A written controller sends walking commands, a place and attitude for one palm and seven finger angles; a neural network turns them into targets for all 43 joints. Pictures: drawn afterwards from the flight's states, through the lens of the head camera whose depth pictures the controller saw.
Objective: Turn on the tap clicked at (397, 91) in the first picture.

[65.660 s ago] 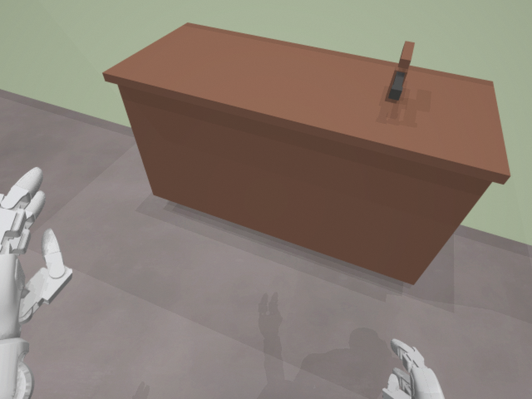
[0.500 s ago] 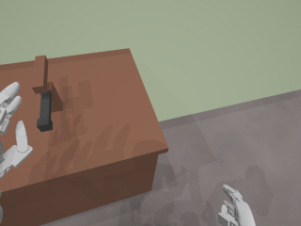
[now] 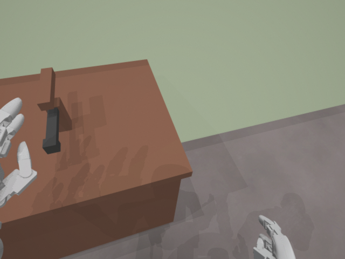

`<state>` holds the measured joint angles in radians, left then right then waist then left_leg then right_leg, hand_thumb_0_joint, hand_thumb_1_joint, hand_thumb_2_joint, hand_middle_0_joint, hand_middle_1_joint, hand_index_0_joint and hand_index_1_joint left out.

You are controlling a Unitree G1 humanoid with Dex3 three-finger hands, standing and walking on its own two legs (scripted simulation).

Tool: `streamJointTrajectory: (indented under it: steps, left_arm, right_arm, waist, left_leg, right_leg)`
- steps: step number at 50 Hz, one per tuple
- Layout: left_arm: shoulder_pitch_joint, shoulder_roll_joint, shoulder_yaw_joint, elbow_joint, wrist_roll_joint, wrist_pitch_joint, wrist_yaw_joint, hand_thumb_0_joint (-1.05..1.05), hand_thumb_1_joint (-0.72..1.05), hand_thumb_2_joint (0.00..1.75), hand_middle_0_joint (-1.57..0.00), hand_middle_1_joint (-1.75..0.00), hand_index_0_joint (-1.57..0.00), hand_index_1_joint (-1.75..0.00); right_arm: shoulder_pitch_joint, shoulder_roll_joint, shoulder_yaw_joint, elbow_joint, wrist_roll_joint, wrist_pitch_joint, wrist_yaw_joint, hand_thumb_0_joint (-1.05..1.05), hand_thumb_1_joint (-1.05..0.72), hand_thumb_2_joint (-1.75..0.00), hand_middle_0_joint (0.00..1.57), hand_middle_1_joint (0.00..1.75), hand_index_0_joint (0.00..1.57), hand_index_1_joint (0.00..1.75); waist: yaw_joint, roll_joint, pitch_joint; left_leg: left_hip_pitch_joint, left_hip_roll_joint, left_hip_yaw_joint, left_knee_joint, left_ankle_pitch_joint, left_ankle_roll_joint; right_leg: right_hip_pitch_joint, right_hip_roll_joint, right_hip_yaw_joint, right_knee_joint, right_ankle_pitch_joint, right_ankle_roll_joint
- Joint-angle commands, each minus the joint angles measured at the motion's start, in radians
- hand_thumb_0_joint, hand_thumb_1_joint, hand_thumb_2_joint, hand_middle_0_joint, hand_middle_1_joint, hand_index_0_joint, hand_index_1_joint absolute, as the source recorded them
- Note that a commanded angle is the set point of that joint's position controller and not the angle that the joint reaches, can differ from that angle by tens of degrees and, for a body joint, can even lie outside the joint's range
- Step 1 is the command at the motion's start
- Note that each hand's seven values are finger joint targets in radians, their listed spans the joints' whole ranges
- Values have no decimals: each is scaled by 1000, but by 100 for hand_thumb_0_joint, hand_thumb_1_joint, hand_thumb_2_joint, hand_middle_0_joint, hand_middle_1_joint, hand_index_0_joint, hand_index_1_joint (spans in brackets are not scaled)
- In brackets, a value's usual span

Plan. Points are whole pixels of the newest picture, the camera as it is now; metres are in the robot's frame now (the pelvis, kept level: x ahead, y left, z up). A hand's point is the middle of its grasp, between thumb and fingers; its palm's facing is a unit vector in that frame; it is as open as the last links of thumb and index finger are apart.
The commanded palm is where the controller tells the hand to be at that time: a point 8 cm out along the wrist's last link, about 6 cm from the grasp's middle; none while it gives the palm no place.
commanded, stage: shuffle to correct the standing spot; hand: left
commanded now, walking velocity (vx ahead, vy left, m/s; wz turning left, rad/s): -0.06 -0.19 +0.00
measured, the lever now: (51, 145) +0.34 +0.30 +0.05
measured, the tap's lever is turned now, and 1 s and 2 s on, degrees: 0 0 0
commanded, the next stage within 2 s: none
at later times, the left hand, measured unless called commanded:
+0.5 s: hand (33, 171) +0.22 +0.24 +0.17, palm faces +0.32 -0.85 -0.42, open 7.4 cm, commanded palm +0.16 +0.28 +0.18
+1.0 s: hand (36, 169) +0.22 +0.24 +0.17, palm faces +0.31 -0.85 -0.43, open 7.4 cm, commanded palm +0.16 +0.28 +0.18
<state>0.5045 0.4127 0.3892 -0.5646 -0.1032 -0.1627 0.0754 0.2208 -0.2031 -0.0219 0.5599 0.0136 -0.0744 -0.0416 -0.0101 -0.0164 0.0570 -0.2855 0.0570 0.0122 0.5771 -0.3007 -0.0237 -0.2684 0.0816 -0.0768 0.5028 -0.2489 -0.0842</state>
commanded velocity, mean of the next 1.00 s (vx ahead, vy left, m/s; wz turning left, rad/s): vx -0.04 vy -0.20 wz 0.00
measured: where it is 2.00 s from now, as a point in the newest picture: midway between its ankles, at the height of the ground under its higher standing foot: outside the picture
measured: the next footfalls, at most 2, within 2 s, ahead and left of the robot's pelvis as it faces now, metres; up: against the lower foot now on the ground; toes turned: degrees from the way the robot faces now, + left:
none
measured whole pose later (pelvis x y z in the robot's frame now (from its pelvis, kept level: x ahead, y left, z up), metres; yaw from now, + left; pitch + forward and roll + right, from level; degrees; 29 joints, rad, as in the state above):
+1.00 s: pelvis +0.00 +0.00 +0.00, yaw +0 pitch +1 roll -1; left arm 0.48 0.41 0.39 -0.54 -0.10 -0.15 0.09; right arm 0.21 -0.19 -0.01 0.55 0.02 -0.06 -0.04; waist 0.00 0.00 0.07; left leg -0.27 0.06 0.01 0.55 -0.29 -0.03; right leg -0.25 0.09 -0.08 0.47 -0.23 -0.09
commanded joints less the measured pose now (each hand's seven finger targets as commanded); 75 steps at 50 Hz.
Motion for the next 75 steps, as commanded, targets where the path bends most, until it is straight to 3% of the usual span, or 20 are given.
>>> streamJointTrajectory:
  steps: [1, 4, 7, 11, 16, 18, 21, 27, 30, 33, 42, 45, 53, 56, 57, 61, 62, 67, 72, 75]
  left_arm:
    - [-67, 170, 120, -191, 1, -61, 25, 0, 90, 90, -20, -30, -20, -30]
    - [-77, 176, 123, -194, 8, -65, 21, 0, 90, 90, -20, -30, -20, -30]
    - [-54, 174, 122, -199, 8, -61, 18, 0, 90, 90, -20, -30, -20, -30]
    - [-38, 171, 124, -189, -1, -58, 20, 0, 90, 90, -20, -30, -20, -30]
    - [-43, 180, 134, -181, -6, -52, 32, 0, 90, 90, -20, -30, -20, -30]
    - [-62, 166, 116, -190, -5, -52, 32, 0, 90, 90, -20, -30, -20, -30]
    - [-64, 174, 124, -180, 1, -52, 32, 0, 90, 90, -20, -30, -20, -30]
    - [-65, 175, 120, -193, 6, -50, 29, 0, 90, 90, -20, -30, -20, -30]
    - [-42, 175, 124, -188, 2, -51, 29, 0, 90, 90, -20, -30, -20, -30]
    - [-46, 168, 117, -207, -4, -52, 32, 0, 90, 90, -20, -30, -20, -30]
    - [-60, 173, 118, -186, 0, -46, 32, 0, 90, 90, -20, -30, -20, -30]
    - [-62, 166, 110, -186, 5, -47, 31, 0, 90, 90, -20, -30, -20, -30]
    - [-46, 160, 107, -191, -5, -38, 39, 0, 90, 90, -20, -30, -20, -30]
    - [-33, 183, 131, -183, -7, -38, 44, 0, 90, 90, -20, -30, -20, -30]
    - [-39, 187, 132, -197, -9, -38, 44, 0, 90, 90, -20, -30, -20, -30]
    - [-36, 181, 129, -187, -2, -43, 40, 0, 90, 90, -20, -30, -20, -30]
    - [-43, 181, 124, -196, -1, -41, 39, 0, 90, 90, -20, -30, -20, -30]
    - [-29, 176, 121, -182, 0, -37, 37, 0, 90, 90, -20, -30, -20, -30]
    - [-35, 178, 118, -201, -6, -35, 42, 0, 90, 90, -20, -30, -20, -30]
    - [-36, 177, 123, -184, -7, -35, 46, 0, 90, 90, -20, -30, -20, -30]
  right_arm:
    - [-71, -129, -51, -155, 4, -57, -10, 0, -90, -90, 20, 30, 20, 30]
    - [-67, -129, -52, -155, 3, -60, -9, 0, -90, -90, 20, 30, 20, 30]
    - [-66, -128, -56, -163, 10, -62, -2, 0, -90, -90, 20, 30, 20, 30]
    - [-49, -128, -58, -162, 10, -59, 2, 0, -90, -90, 20, 30, 20, 30]
    - [-54, -120, -52, -153, 8, -56, -5, 0, -90, -90, 20, 30, 20, 30]
    - [-62, -119, -46, -147, 5, -54, -9, 0, -90, -90, 20, 30, 20, 30]
    - [-69, -124, -48, -150, 4, -52, -8, 0, -90, -90, 20, 30, 20, 30]
    - [-78, -124, -50, -159, 10, -51, -3, 0, -90, -90, 20, 30, 20, 30]
    - [-63, -124, -54, -160, 9, -48, 0, 0, -90, -90, 20, 30, 20, 30]
    - [-59, -123, -51, -154, 8, -47, 0, 0, -90, -90, 20, 30, 20, 30]
    - [-80, -123, -46, -158, 12, -45, -7, 0, -90, -90, 20, 30, 20, 30]
    - [-67, -126, -50, -158, 9, -46, -4, 0, -90, -90, 20, 30, 20, 30]
    - [-60, -117, -49, -151, 11, -39, -1, 0, -90, -90, 20, 30, 20, 30]
    - [-65, -116, -47, -152, 11, -37, -1, 0, -90, -90, 20, 30, 20, 30]
    - [-73, -117, -47, -151, 14, -36, -4, 0, -90, -90, 20, 30, 20, 30]
    - [-80, -122, -46, -154, 8, -34, -5, 0, -90, -90, 20, 30, 20, 30]
    - [-91, -120, -44, -156, 13, -34, -7, 0, -90, -90, 20, 30, 20, 30]
    - [-77, -122, -49, -159, 15, -34, -2, 0, -90, -90, 20, 30, 20, 30]
    - [-72, -121, -49, -158, 17, -34, -2, 0, -90, -90, 20, 30, 20, 30]
    - [-71, -120, -46, -156, 13, -32, -4, 0, -90, -90, 20, 30, 20, 30]
  waist:
    - [6, 97, -129]
    - [13, 132, -157]
    - [13, 127, -173]
    - [7, 47, -170]
    - [1, 2, -149]
    - [-4, 29, -144]
    - [4, 65, -143]
    - [8, 117, -158]
    - [7, 79, -174]
    - [-3, 53, -177]
    - [4, 101, -134]
    - [6, 108, -163]
    - [-8, 28, -187]
    - [-4, 12, -164]
    - [-5, 33, -157]
    - [2, 91, -155]
    - [2, 109, -150]
    - [4, 101, -184]
    - [-2, 67, -166]
    - [-3, 40, -151]
  left_leg:
    - [28, 127, -117, -128, 130, 74]
    - [29, 173, -148, -146, 266, 83]
    - [60, 152, -116, -105, 318, 68]
    - [31, 98, -78, -66, 108, 57]
    - [51, 62, -50, -45, 11, 56]
    - [59, 76, -67, -72, 58, 58]
    - [45, 115, -101, -109, 107, 72]
    - [53, 137, -108, -107, 239, 67]
    - [43, 116, -90, -77, 179, 64]
    - [58, 87, -72, -54, 152, 51]
    - [34, 136, -125, -136, 161, 67]
    - [45, 143, -126, -130, 193, 72]
    - [74, 69, -57, -27, 140, 50]
    - [63, 69, -58, -36, 103, 54]
    - [75, 74, -70, -51, 137, 51]
    - [52, 130, -114, -109, 199, 73]
    - [62, 135, -123, -119, 236, 69]
    - [73, 138, -106, -89, 317, 61]
    - [72, 98, -84, -68, 172, 51]
    - [48, 91, -81, -73, 95, 57]
  right_leg:
    - [43, -153, 146, -91, 138, 59]
    - [101, -131, 102, -53, 184, 74]
    - [112, -142, 105, -78, 248, 57]
    - [87, -178, 167, -117, 181, 37]
    - [9, -211, 217, -173, 68, 25]
    - [6, -199, 190, -148, 98, 19]
    - [40, -169, 166, -121, 137, 59]
    - [92, -158, 134, -91, 233, 53]
    - [101, -172, 157, -111, 224, 51]
    - [72, -196, 176, -118, 227, 18]
    - [70, -152, 133, -98, 165, 48]
    - [96, -146, 129, -93, 189, 55]
    - [71, -216, 193, -134, 238, 10]
    - [50, -220, 198, -151, 192, 22]
    - [43, -218, 190, -136, 204, 9]
    - [80, -164, 148, -108, 210, 62]
    - [79, -160, 137, -97, 228, 55]
    - [131, -166, 130, -96, 307, 53]
    - [77, -199, 175, -127, 246, 23]
    - [61, -200, 185, -150, 171, 37]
